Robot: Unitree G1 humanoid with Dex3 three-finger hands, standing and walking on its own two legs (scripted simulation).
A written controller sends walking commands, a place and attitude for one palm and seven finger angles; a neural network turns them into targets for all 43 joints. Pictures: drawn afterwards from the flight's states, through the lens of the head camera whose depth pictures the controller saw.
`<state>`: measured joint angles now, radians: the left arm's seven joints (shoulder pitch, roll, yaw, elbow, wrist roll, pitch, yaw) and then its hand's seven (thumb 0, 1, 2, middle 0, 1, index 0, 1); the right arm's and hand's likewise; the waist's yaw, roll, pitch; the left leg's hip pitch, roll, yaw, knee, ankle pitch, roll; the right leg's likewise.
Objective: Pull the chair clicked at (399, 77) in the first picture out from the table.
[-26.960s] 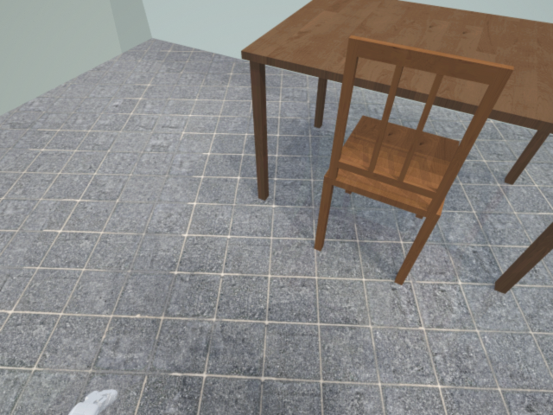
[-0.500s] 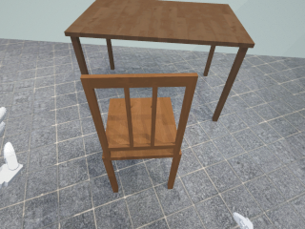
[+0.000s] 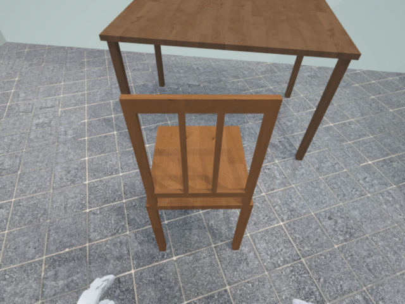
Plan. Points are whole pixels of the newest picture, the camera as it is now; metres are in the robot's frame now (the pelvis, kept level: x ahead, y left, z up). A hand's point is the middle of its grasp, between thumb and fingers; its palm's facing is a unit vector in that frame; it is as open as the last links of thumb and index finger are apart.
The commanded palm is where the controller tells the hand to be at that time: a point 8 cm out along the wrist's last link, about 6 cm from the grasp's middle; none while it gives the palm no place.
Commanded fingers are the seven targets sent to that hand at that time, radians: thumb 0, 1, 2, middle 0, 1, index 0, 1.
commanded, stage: let the arm hang, fingers relaxed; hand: left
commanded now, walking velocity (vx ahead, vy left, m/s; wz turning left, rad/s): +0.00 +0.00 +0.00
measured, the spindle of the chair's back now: (184, 158) +0.51 +0.08 -0.06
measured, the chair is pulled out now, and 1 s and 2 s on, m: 0.53 0.53 0.53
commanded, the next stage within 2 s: look to check the result in 0.88 s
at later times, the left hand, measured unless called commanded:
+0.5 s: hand out of the picture +0.00 +0.18 -0.16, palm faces -0.02 -0.97 -0.25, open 7.4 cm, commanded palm none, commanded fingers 0.00 0.90 0.90 -0.20 -0.30 -0.20 -0.30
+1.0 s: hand out of the picture +0.03 +0.15 -0.16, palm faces -0.01 -0.98 -0.21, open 7.3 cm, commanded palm none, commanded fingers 0.00 0.90 0.90 -0.20 -0.30 -0.20 -0.30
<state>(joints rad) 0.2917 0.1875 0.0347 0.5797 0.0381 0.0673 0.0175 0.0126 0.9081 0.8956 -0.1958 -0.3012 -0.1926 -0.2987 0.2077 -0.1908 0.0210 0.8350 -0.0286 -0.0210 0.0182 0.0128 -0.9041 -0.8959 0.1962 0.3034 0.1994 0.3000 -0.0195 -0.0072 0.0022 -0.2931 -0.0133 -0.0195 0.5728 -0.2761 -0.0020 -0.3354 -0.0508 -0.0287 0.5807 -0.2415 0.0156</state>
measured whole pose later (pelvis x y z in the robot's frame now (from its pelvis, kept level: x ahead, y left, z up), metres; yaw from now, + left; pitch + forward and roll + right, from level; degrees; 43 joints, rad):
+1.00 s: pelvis +0.02 -0.02 +0.01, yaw -1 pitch +0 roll +0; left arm 0.28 0.16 -0.01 1.04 0.01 0.01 0.03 0.01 0.92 0.89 -0.20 -0.30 -0.20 -0.30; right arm 0.35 -0.13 0.00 1.06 -0.02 -0.01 -0.02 0.01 -0.91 -0.90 0.19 0.30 0.20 0.30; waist -0.01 0.01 0.06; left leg -0.21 0.03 -0.02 0.47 -0.25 -0.03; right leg -0.26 0.00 -0.04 0.47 -0.21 -0.02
